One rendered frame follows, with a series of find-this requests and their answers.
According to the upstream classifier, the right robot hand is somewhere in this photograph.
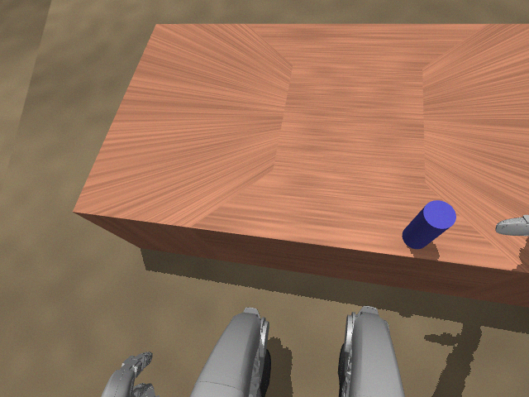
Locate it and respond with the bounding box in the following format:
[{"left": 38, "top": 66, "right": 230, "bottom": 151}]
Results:
[{"left": 495, "top": 215, "right": 529, "bottom": 236}]

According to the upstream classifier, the left robot hand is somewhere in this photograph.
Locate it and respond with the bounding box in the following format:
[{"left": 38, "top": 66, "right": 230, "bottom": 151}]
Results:
[{"left": 101, "top": 352, "right": 160, "bottom": 397}]

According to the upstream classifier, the can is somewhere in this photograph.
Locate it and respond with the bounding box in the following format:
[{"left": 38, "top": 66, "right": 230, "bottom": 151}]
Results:
[{"left": 403, "top": 200, "right": 456, "bottom": 249}]

